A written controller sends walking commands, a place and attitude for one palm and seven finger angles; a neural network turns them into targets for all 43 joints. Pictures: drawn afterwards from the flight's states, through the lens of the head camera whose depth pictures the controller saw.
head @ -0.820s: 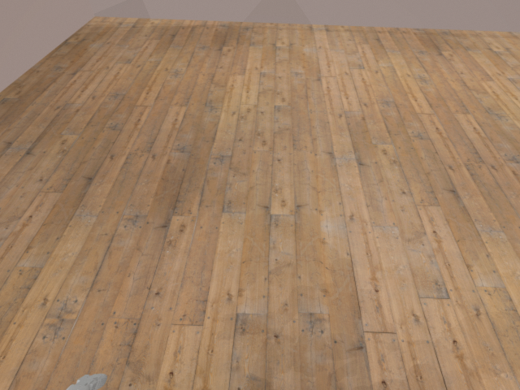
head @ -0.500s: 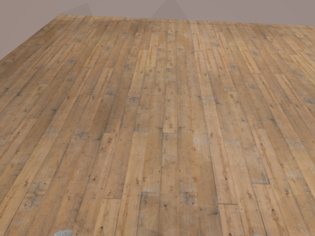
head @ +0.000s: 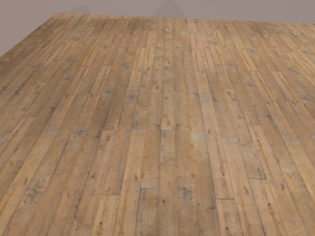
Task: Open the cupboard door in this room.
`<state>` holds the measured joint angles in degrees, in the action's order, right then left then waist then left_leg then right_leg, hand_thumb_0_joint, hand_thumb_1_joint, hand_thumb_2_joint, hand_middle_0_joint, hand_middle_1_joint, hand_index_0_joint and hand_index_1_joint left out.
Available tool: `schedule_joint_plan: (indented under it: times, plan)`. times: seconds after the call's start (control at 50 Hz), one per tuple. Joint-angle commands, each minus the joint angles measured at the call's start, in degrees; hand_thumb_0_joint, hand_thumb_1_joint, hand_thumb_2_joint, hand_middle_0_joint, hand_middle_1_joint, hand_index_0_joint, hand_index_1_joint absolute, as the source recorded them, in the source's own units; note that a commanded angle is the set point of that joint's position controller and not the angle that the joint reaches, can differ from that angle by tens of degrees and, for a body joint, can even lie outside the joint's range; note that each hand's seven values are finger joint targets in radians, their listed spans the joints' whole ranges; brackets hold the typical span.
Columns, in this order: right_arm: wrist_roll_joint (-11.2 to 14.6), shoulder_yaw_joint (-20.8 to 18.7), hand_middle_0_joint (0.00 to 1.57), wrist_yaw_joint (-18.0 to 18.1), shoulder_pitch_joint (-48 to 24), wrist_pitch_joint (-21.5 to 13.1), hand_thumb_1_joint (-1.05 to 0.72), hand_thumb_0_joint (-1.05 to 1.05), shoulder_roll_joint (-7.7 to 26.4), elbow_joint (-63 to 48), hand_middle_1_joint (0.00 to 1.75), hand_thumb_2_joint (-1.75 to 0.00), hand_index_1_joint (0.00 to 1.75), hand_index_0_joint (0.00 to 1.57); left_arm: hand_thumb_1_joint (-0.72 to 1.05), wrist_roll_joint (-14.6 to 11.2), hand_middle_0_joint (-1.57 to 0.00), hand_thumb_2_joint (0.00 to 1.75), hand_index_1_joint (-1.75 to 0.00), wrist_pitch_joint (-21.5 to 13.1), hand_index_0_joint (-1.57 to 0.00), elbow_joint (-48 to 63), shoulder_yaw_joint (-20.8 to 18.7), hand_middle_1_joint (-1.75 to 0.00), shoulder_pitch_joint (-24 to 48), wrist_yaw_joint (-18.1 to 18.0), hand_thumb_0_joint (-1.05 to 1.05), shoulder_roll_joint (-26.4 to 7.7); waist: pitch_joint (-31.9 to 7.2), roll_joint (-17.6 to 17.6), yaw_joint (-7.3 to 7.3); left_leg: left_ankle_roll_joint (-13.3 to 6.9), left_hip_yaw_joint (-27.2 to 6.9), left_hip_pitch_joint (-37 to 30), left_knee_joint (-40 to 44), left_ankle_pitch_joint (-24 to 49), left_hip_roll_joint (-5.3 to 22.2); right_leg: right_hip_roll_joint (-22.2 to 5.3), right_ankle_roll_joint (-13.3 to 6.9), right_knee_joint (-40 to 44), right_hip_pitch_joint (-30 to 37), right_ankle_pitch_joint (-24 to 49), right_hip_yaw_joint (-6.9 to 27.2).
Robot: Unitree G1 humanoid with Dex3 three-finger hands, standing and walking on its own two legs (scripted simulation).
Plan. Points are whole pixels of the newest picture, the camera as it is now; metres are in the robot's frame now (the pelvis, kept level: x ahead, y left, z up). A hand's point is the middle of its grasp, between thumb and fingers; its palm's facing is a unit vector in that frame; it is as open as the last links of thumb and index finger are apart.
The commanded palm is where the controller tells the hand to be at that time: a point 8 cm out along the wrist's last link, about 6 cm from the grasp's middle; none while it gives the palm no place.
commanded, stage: stand and wait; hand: left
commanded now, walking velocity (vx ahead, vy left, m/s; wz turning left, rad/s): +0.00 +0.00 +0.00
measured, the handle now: out of the picture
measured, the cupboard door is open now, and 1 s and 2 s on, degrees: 0 0 0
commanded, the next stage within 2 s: turn or walk to find it in 0.08 s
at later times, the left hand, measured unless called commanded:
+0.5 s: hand out of the picture +0.03 +0.23 -0.19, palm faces +0.08 -0.97 -0.24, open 7.4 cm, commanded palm none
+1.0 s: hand out of the picture -0.08 +0.20 -0.17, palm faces +0.35 -0.90 -0.26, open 7.4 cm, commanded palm none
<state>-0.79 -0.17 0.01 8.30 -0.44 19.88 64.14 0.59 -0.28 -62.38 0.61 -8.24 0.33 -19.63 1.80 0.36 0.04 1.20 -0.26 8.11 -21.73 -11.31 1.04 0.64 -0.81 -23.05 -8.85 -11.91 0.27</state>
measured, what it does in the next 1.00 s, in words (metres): steps on the spot, turning left: right foot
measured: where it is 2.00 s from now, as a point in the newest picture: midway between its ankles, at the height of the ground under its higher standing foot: outside the picture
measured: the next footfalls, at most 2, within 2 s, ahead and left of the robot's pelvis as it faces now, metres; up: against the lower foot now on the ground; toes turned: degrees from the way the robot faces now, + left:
right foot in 0.72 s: +0.01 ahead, -0.11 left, +0.00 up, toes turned +11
left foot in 1.10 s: -0.09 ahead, +0.13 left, +0.00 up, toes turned +27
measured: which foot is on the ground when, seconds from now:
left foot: down 0.00-0.72, up 0.74-1.00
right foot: down 0.00-0.44, up 0.46-0.70, down 0.72-1.00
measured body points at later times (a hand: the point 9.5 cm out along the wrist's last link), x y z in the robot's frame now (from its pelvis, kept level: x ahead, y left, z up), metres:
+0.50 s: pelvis -0.02 +0.02 -0.02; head +0.01 +0.04 +0.43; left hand +0.03 +0.28 -0.17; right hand +0.05 -0.22 -0.16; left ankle +0.01 +0.13 -0.74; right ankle -0.01 -0.11 -0.73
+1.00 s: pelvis -0.06 -0.01 -0.01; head -0.03 +0.00 +0.44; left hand -0.10 +0.24 -0.15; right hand +0.09 -0.24 -0.15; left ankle -0.12 +0.11 -0.69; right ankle -0.03 -0.12 -0.74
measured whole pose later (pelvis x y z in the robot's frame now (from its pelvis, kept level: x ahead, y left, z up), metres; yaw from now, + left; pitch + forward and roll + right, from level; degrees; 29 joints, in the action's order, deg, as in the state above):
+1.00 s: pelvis -0.06 -0.01 -0.01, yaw +20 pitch +0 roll +1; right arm -0.8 -4.8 -0.9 11.7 4.5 15.0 56.2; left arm 1.9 0.6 -53.4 -1.4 -15.6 -1.5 -11.9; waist 3.1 -0.6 0.4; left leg 2.7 0.6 23.2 -53.8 -24.7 0.8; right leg -5.2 0.0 -30.7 -12.3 -17.7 -7.8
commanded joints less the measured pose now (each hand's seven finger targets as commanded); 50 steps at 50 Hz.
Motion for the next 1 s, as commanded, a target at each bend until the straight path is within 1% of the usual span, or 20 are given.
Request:
schedule_joint_plan:
  times: [0.0, 0.12, 0.22, 0.34, 0.38, 0.4, 0.42, 0.44, 0.46, 0.52, 0.58, 0.66, 0.68, 0.7, 0.72, 0.74, 0.76, 0.8, 0.9, 0.98]
  plan:
    - [0.09, -2.02, 0.2, 0.79, -3.51, -1.48, -0.9, 0.0, 11.59, -4.02, 0.3, -0.9, 0.3, 0.2, 0.9, -0.08, -0.2, 0.9, -0.3, -1.28, -0.2, 3.83, -2.53, -0.3, 3.46, -0.83, 0.0, -12.27, -1.84, -1.19, -0.1, -2.55, -4.85, 0.03, 3.42, 3.32, 5.48, -7.47, -1.32, 5.82, -1.69, 1.84, 7.3]
    - [0.01, -2.2, 0.2, 0.51, -3.31, -1.24, -0.9, 0.0, 11.45, -4.44, 0.3, -0.9, 0.3, 0.2, 0.9, 0.01, -0.2, 0.9, -0.3, -0.93, -0.2, 4.37, -2.83, -0.3, 3.22, -0.86, 0.0, -12.05, -1.38, -0.57, 0.09, -2.8, -5.56, 2.01, 2.81, 2.87, 5.2, -7.64, -0.89, 4.92, -1.83, -0.92, 6.35]
    - [-0.17, -1.11, 0.2, 0.18, 0.33, 0.46, -0.9, 0.0, 4.14, -5.43, 0.3, -0.9, 0.3, 0.2, 0.9, 0.04, -0.2, 0.9, -0.3, 0.81, -0.2, 5.03, -2.15, -0.3, -0.62, -1.63, 0.0, -6.25, -1.91, -2.9, 0.27, -1.69, -4.92, 7.02, -2.64, 4.77, 3.65, -9.91, -0.12, 2.43, -1.76, -0.07, 5.59]
    - [0.02, -2.46, 0.2, 0.14, 3.9, 1.67, -0.9, 0.0, 2.96, -8.11, 0.3, -0.9, 0.3, 0.2, 0.9, 0.37, -0.2, 0.9, -0.3, 1.46, -0.2, 8.99, -3.27, -0.3, -1.54, -2.25, 0.0, -7.17, -3.82, -7.09, -0.51, -1.2, -2.89, 7.98, -13.07, 3.38, 1.44, -15.85, -3.72, -0.3, -4.69, 5.34, 5.68]
    - [-0.09, -2.84, 0.2, -0.01, 5.38, 1.63, -0.9, 0.0, 3.04, -8.74, 0.3, -0.9, 0.3, 0.2, 0.9, 0.42, -0.2, 0.9, -0.3, 1.79, -0.2, 10.53, -3.38, -0.3, -0.28, -2.34, 0.0, -6.1, -3.37, -2.17, -1.45, -2.34, -6.65, 7.1, -9.33, 7.19, 3.26, -12.89, -1.94, -5.81, -7.65, 2.59, 1.49]
    - [-0.36, -3.07, 0.2, -0.08, 5.81, 1.5, -0.9, 0.0, 4.1, -9.08, 0.3, -0.9, 0.3, 0.2, 0.9, 0.3, -0.2, 0.9, -0.3, 2.03, -0.2, 11.22, -3.28, -0.3, 0.19, -2.3, 0.0, -4.53, -2.36, 4.16, -1.65, -4.2, -12.95, 8.31, -4.47, 9.74, 6.04, -8.09, 0.62, -11.72, -9.12, -2.29, -2.42]
    - [-0.65, -3.69, 0.2, 0.15, 6.35, 1.19, -0.9, 0.0, 6.19, -9.69, 0.3, -0.9, 0.3, 0.2, 0.9, 0.1, -0.2, 0.9, -0.3, 2.14, -0.2, 11.88, -3.13, -0.3, 0.26, -2.3, 0.0, -2.51, -1.81, 11.53, -1.77, -8.19, -23.19, 7.84, 2.14, 12.3, 11.51, -2.66, 2.85, -20.14, -11.72, -9.99, -5.31]
    - [-0.45, -4.19, 0.2, 0.58, 7.54, 0.97, -0.9, 0.0, 6.67, -9.96, 0.3, -0.9, 0.3, 0.2, 0.9, 0.16, -0.2, 0.9, -0.3, 2.07, -0.2, 12.53, -3.17, -0.3, 0.48, -2.52, 0.0, -1.97, -1.92, 13.63, -2.17, -12.09, -29.27, 6.07, 5.09, 17.25, 14.23, -1.6, 2.83, -28.51, -15.25, -19.44, -2.26]
    - [-0.27, -4.35, 0.2, 0.94, 7.47, 0.81, -0.9, 0.0, 6.48, -10.34, 0.3, -0.9, 0.3, 0.2, 0.9, 0.18, -0.2, 0.9, -0.3, 1.93, -0.2, 12.8, -3.33, -0.3, -0.05, -2.58, 0.0, -2.12, -2.79, 11.29, -1.51, -14.19, -29.7, 3.97, 3.76, 20.62, 15.09, -2.62, 2.54, -32.74, -17.35, -20.81, 0.4]
    - [-0.54, -4.75, 0.2, 1.44, 6.09, 1.08, -0.9, 0.0, 5.33, -11.29, 0.3, -0.9, 0.3, 0.2, 0.9, -0.17, -0.2, 0.9, -0.3, 1.63, -0.2, 12.39, -3.51, -0.3, -1.6, -2.26, 0.0, 0.5, -5.21, 8.33, -0.85, -13.18, -24.05, 1.57, 0.59, 21.91, 11.54, -2.4, 2.99, -31.47, -16.76, -18.12, 0.73]
    - [-0.7, -5.29, 0.2, 1.45, 7.0, 1.5, -0.9, 0.0, 4.79, -11.78, 0.3, -0.9, 0.3, 0.2, 0.9, -0.42, -0.2, 0.9, -0.3, 1.55, -0.2, 12.83, -3.56, -0.3, -2.24, -2.12, 0.0, 2.02, -6.15, 7.6, -1.43, -12.48, -24.59, 2.07, 0.08, 20.81, 9.94, -1.02, 3.12, -23.8, -12.87, -16.94, 0.0]
    - [-0.29, -5.89, 0.2, 0.82, 4.8, 2.23, -0.9, 0.0, 3.8, -13.07, 0.3, -0.9, 0.3, 0.2, 0.9, -0.38, -0.2, 0.9, -0.3, 1.26, -0.2, 11.82, -4.15, -0.3, -8.5, -2.31, 0.0, 1.76, -6.56, 7.01, 0.95, -8.27, -22.76, 9.56, -2.12, 9.68, 5.54, 0.02, 3.0, -5.17, -0.22, -5.93, -1.42]
    - [0.09, -5.74, 0.2, 0.53, 4.23, 2.4, -0.9, 0.0, 1.98, -13.96, 0.3, -0.9, 0.3, 0.2, 0.9, -0.01, -0.2, 0.9, -0.3, 0.99, -0.2, 11.42, -4.7, -0.3, -10.67, -2.56, 0.0, -0.05, -5.87, 3.02, 1.8, -5.59, -20.06, 17.08, -6.0, 0.89, 2.67, -4.06, 1.98, 1.55, 6.68, -4.33, 1.56]
    - [0.35, -5.4, 0.2, 0.24, 4.39, 2.56, -0.9, 0.0, -1.68, -15.32, 0.3, -0.9, 0.3, 0.2, 0.9, 1.03, -0.2, 0.9, -0.3, 0.67, -0.2, 11.88, -5.8, -0.3, -11.12, -2.92, 0.0, -5.0, -3.64, -11.82, 1.97, -1.22, -9.82, 28.33, -18.99, -12.3, -4.43, -18.26, -3.04, 8.37, 9.61, -12.12, 17.24]
    - [-0.39, -5.81, 0.2, 0.24, 2.2, 2.6, -0.9, 0.0, -1.15, -16.18, 0.3, -0.9, 0.3, 0.2, 0.9, 0.91, -0.2, 0.9, -0.3, 0.91, -0.2, 13.44, -5.62, -0.3, -8.56, -2.82, 0.0, -6.88, -0.51, -14.93, 2.59, 0.25, -4.72, 28.39, -31.72, -18.58, -5.64, -26.81, -7.68, 11.04, 0.15, -8.77, 22.33]
    - [-0.6, -6.32, 0.2, -0.19, 2.2, 3.44, -0.9, 0.0, 0.44, -15.3, 0.3, -0.9, 0.3, 0.2, 0.9, 0.7, -0.2, 0.9, -0.3, 0.39, -0.2, 14.22, -5.66, -0.3, -6.33, -2.98, 0.0, -5.36, 0.5, -12.37, 1.2, -0.2, -6.71, 24.86, -39.38, -16.26, -3.06, -24.62, -7.7, 11.98, -7.74, -12.07, 20.69]
    - [-0.44, -6.36, 0.2, -0.53, 3.17, 3.74, -0.9, 0.0, -0.17, -14.35, 0.3, -0.9, 0.3, 0.2, 0.9, 0.73, -0.2, 0.9, -0.3, 0.44, -0.2, 14.56, -5.38, -0.3, -3.35, -3.12, 0.0, -4.02, 2.09, -10.72, -0.66, -0.22, -5.59, 24.07, -43.64, -14.4, -2.14, -22.44, -7.44, 11.21, -10.1, -10.39, 17.49]
    - [-0.52, -5.88, 0.2, -0.98, 5.78, 3.71, -0.9, 0.0, -1.2, -12.24, 0.3, -0.9, 0.3, 0.2, 0.9, 0.85, -0.2, 0.9, -0.3, -0.03, -0.2, 14.77, -4.54, -0.3, -1.17, -2.77, 0.0, -1.82, 2.91, -9.81, -2.29, 0.86, -2.82, 23.74, -47.15, -9.31, -1.01, -17.3, -6.46, 7.41, -8.31, -0.71, 7.45]
    - [-0.04, -4.76, 0.2, -0.91, 0.1, 3.56, -0.9, 0.0, -2.65, -13.23, 0.3, -0.9, 0.3, 0.2, 0.9, 1.27, -0.2, 0.9, -0.3, -0.07, -0.2, 12.15, -4.95, -0.3, -8.84, -2.7, 0.0, -3.42, 1.61, -9.81, 1.5, 2.01, 1.24, 21.09, -35.85, -13.41, -0.26, -18.81, -7.95, 3.56, -1.45, 13.25, 3.56]
    - [0.5, -3.91, 0.2, -0.8, -1.58, 2.6, -0.9, 0.0, -3.14, -13.76, 0.3, -0.9, 0.3, 0.2, 0.9, 1.58, -0.2, 0.9, -0.3, 0.22, -0.2, 11.02, -5.79, -0.3, -11.09, -2.63, 0.0, -5.74, -1.82, -11.67, 2.61, 1.3, 3.82, 15.08, -21.09, -15.92, -0.76, -20.06, -8.09, -1.5, 2.81, 24.51, 2.33]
